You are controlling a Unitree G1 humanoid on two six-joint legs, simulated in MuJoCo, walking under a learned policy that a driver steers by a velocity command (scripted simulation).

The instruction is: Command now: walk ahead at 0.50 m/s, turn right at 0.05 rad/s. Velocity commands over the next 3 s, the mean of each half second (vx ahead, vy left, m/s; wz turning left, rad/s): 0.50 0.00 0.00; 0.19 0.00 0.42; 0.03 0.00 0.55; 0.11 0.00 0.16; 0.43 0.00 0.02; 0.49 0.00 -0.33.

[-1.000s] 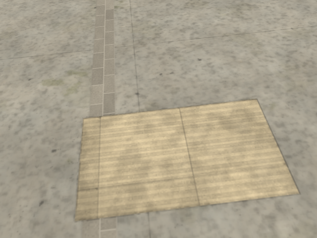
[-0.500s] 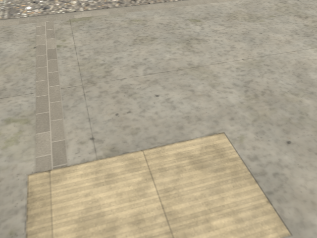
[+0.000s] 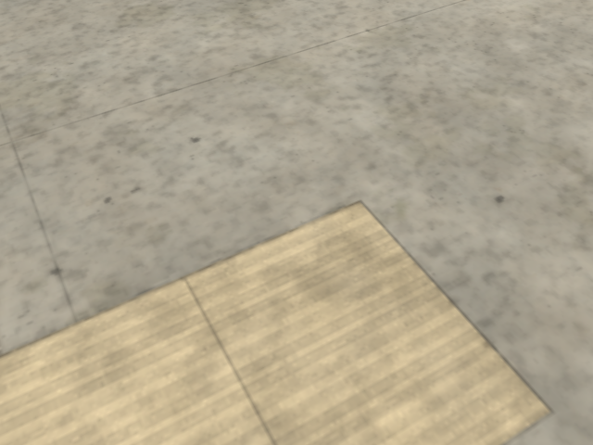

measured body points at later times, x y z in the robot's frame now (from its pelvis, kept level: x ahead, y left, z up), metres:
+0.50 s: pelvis +0.31 +0.05 -0.03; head +0.32 +0.07 +0.42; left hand +0.39 +0.29 -0.18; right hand +0.30 -0.18 -0.17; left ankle +0.33 +0.15 -0.77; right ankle +0.32 -0.08 -0.68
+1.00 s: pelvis +0.45 +0.01 -0.03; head +0.48 +0.01 +0.42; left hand +0.47 +0.28 -0.15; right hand +0.59 -0.22 -0.17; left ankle +0.42 +0.13 -0.70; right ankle +0.54 -0.06 -0.77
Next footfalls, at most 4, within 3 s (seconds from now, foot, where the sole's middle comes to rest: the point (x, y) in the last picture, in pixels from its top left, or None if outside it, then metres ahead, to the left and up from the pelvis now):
0.30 left None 0.37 0.15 -0.80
0.72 right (305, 426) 0.58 -0.06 -0.80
1.16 left None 0.45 0.14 -0.80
1.68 right None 0.50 -0.06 -0.80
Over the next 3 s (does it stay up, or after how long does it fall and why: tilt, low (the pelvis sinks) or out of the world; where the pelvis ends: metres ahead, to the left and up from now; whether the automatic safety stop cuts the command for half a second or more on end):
stays up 0.83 0.27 -0.02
